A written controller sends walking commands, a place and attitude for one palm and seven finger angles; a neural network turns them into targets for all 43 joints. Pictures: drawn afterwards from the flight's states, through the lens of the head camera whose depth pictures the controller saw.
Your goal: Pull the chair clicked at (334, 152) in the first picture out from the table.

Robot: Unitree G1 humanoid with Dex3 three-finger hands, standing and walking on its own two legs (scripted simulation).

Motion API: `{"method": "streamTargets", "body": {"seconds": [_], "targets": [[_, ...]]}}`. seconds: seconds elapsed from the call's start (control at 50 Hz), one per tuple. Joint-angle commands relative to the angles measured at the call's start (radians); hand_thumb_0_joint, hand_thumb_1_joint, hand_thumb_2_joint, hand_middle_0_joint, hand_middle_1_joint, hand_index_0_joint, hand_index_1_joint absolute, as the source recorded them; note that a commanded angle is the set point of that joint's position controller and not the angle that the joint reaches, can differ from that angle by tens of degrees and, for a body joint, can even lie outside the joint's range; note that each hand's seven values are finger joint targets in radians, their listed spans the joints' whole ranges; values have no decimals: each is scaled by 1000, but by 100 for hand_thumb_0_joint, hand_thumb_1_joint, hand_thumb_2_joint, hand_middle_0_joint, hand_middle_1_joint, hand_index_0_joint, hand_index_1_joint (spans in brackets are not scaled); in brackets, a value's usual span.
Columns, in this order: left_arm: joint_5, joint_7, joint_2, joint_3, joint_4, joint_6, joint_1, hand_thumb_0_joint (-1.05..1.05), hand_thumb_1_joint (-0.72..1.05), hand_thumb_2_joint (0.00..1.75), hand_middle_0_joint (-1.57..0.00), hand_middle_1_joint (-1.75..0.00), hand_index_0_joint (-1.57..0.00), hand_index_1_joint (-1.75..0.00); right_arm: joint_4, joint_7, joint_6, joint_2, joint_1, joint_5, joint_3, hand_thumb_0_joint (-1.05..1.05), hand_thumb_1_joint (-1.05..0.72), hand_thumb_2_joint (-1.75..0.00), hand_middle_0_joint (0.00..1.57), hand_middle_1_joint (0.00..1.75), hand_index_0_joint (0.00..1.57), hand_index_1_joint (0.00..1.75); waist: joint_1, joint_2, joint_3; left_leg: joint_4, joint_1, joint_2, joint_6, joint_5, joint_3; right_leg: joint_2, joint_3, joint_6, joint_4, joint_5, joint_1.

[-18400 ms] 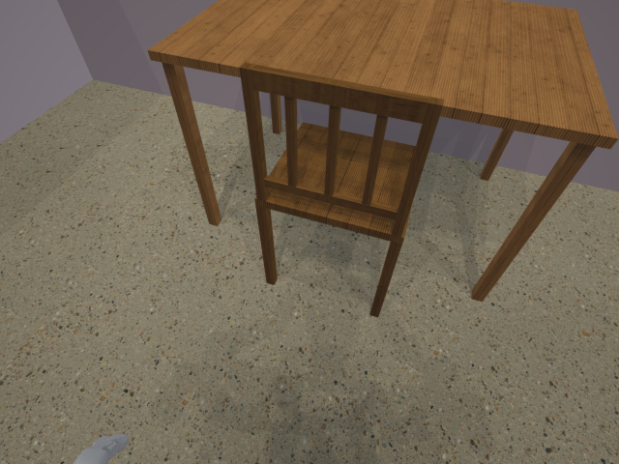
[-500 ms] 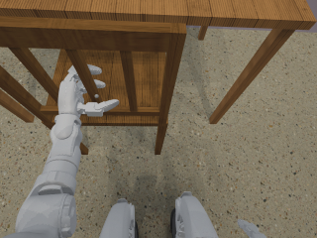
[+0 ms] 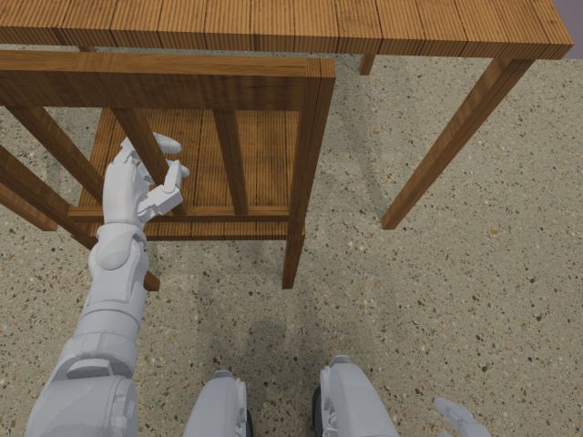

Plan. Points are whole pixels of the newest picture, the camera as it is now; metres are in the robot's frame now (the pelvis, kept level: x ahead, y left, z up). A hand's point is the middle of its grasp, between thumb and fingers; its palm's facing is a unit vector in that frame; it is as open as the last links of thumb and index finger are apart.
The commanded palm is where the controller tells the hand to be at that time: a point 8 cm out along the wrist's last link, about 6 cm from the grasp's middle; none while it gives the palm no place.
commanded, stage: hook a spindle and tug to test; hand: left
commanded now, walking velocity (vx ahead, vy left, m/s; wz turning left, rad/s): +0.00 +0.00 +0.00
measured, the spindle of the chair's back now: (158, 168) +0.47 +0.17 +0.02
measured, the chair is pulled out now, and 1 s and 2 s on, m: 0.01 0.07 0.20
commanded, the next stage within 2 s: step backward, pulling the chair out in 0.36 s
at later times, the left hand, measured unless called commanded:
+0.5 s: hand (169, 211) +0.41 +0.15 +0.01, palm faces -0.02 -1.00 -0.04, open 5.4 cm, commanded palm +0.38 +0.19 +0.02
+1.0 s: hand (176, 223) +0.38 +0.13 +0.03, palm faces -0.04 -0.99 -0.12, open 5.2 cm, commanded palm +0.36 +0.18 +0.03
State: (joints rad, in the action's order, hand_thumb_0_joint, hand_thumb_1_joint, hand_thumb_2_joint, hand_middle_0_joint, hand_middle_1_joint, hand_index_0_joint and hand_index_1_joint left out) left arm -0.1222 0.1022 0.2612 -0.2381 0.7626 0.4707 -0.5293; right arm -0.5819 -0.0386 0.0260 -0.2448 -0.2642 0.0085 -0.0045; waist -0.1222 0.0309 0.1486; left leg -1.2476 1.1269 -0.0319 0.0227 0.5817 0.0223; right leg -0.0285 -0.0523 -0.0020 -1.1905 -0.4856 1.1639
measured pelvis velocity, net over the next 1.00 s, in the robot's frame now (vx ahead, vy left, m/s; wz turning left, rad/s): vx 0.01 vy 0.02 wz -0.04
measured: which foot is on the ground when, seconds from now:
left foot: down 0.00-1.00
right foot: down 0.00-1.00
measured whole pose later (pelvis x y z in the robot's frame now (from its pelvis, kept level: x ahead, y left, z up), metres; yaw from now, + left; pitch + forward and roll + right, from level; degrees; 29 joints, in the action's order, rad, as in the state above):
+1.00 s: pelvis +0.01 +0.02 +0.10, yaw -2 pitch +10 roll -2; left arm -0.07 -0.06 0.20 -0.06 0.91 0.24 -0.43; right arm -0.62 0.10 0.14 -0.24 -0.25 -0.03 0.01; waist -0.09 0.00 -0.06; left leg -0.64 0.47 -0.02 0.04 0.34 0.09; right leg -0.02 -0.01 -0.02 -0.57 -0.22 0.51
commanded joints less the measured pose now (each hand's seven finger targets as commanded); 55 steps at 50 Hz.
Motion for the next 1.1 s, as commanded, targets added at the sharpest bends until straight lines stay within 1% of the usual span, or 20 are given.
{"method": "streamTargets", "body": {"seconds": [0.0, 0.1, 0.12, 0.2, 0.36, 0.42, 0.44, 0.46, 0.48, 0.5, 0.56, 0.6, 0.64, 0.68, 0.72, 0.8, 0.86, 0.94, 0.98, 1.08], "targets": [[2, 21, 130, -3, -284, 92, -129, 0, 90, 90, -50, -145, -50, -145, 97, 5, -32, -150, -97, -2, 64, 0, -90, -90, 20, 30, 20, 30, 33, 45, 540, 154, -320, 21, -17, -541, -41, 33, 18, 31, 103, 427, -400], [-6, 16, 95, 24, -311, 89, -76, 0, 90, 90, -50, -145, -50, -145, 97, 4, -38, -146, -89, -4, 65, 0, -90, -90, 20, 30, 20, 30, 21, 16, 483, 155, -299, 20, -14, -535, -37, 32, 18, 26, 109, 441, -397], [-5, 13, 119, 5, -331, 93, -83, 0, 90, 90, -50, -145, -50, -145, 95, 5, -39, -149, -89, -3, 67, 0, -90, -90, 20, 30, 20, 30, 29, 23, 496, 155, -299, 19, -17, -535, -40, 31, 18, 28, 102, 440, -403], [-7, 16, 94, 23, -362, 95, -40, 0, 90, 90, -50, -145, -50, -145, 96, 7, -46, -143, -81, -2, 69, 0, -90, -90, 20, 30, 20, 30, 33, 49, 500, 149, -326, 20, -20, -573, -36, 28, 19, 29, 98, 457, -394], [-16, 26, 97, 14, -368, 82, -19, 0, 90, 90, -50, -145, -50, -145, 93, 16, -57, -142, -63, -5, 69, 0, -90, -90, 20, 30, 20, 30, 34, 6, 478, 143, -297, 25, -19, -538, -38, 24, 18, 27, 95, 451, -403], [-15, 29, 76, 39, -393, 80, -44, 0, 90, 90, -50, -145, -50, -145, 92, 19, -61, -138, -57, -3, 70, 0, -90, -90, 20, 30, 20, 30, 31, 45, 500, 135, -330, 22, -22, -577, -43, 23, 16, 28, 86, 454, -377], [-16, 29, 38, 88, -418, 81, -104, 0, 90, 90, -50, -145, -50, -145, 92, 19, -64, -138, -54, -5, 68, 0, -90, -90, 20, 30, 20, 30, 12, 46, 497, 137, -351, 19, -23, -574, -52, 23, 9, 26, 90, 432, -351], [94, -80, 339, 1, -615, -26, -296, 0, 90, 90, -50, -145, -50, -145, 167, 60, 16, -121, -96, -53, 66, 0, -90, -90, 20, 30, 20, 30, 61, 91, 722, 340, -658, 10, -8, -514, -23, -47, 105, 41, 296, 491, -774], [96, -129, 294, 19, -623, -94, -294, 0, 90, 90, -50, -145, -50, -145, 197, 95, 34, -111, -112, -56, 68, 0, -90, -90, 20, 30, 20, 30, 38, 110, 670, 372, -685, 20, -3, -526, -18, -38, 94, 34, 343, 592, -801], [91, -150, 247, 45, -596, -136, -223, 0, 90, 90, -50, -145, -50, -145, 194, 111, 37, -115, -111, -59, 69, 0, -90, -90, 20, 30, 20, 30, 37, 86, 613, 393, -670, 16, -5, -540, -26, -45, 88, 32, 356, 646, -792], [101, -182, 114, 130, -353, -243, -22, 0, 90, 90, -50, -145, -50, -145, 152, 136, 71, -105, -60, -66, 46, 0, -90, -90, 20, 30, 20, 30, 36, 31, 414, 484, -617, -24, -1, -526, -62, -60, 75, 19, 403, 614, -769], [112, -199, 97, 152, -250, -273, -55, 0, 90, 90, -50, -145, -50, -145, 117, 149, 83, -114, -75, -64, 45, 0, -90, -90, 20, 30, 20, 30, 23, -52, 361, 515, -637, -40, -4, -576, -43, -73, 72, 8, 452, 732, -820], [109, -205, 106, 158, -195, -264, -135, 0, 90, 90, -50, -145, -50, -145, 92, 160, 84, -126, -76, -59, 43, 0, -90, -90, 20, 30, 20, 30, 25, -19, 319, 566, -689, -68, -8, -693, -56, -86, 72, 3, 480, 816, -832], [113, -207, 127, 148, -152, -242, -192, 0, 90, 90, -50, -145, -50, -145, 70, 165, 81, -132, -77, -51, 48, 0, -90, -90, 20, 30, 20, 30, 31, 77, 306, 586, -770, -91, -10, -850, -65, -84, 75, 1, 508, 836, -809], [116, -201, 93, 176, -84, -230, -190, 0, 90, 90, -50, -145, -50, -145, 51, 161, 84, -127, -85, -46, 49, 0, -90, -90, 20, 30, 20, 30, 36, 149, 298, 602, -849, -116, -15, -969, -81, -77, 74, 3, 526, 792, -802], [119, -188, 62, 199, -24, -215, -170, 0, 90, 90, -50, -145, -50, -145, 47, 152, 91, -126, -71, -39, 57, 0, -90, -90, 20, 30, 20, 30, 47, 207, 277, 642, -933, -149, -17, -1037, -115, -44, 62, 13, 554, 598, -801], [113, -182, 50, 201, -14, -203, -141, 0, 90, 90, -50, -145, -50, -145, 50, 146, 88, -127, -50, -35, 59, 0, -90, -90, 20, 30, 20, 30, 60, 210, 255, 678, -945, -168, -10, -1009, -121, -35, 59, 16, 565, 532, -818], [114, -177, 59, 194, -42, -192, -104, 0, 90, 90, -50, -145, -50, -145, 50, 146, 89, -127, -41, -29, 60, 0, -90, -90, 20, 30, 20, 30, 62, 147, 264, 683, -969, -178, -20, -1045, -104, -45, 70, 18, 588, 665, -862], [112, -179, 82, 179, -42, -191, -101, 0, 90, 90, -50, -145, -50, -145, 48, 153, 91, -131, -39, -32, 63, 0, -90, -90, 20, 30, 20, 30, 59, 96, 269, 682, -948, -174, -28, -1010, -90, -61, 80, 21, 590, 770, -900], [109, -186, 98, 178, -28, -186, -102, 0, 90, 90, -50, -145, -50, -145, 29, 161, 83, -134, -35, -40, 67, 0, -90, -90, 20, 30, 20, 30, 57, 76, 282, 689, -918, -158, -35, -850, -59, -94, 109, 32, 609, 832, -939]]}}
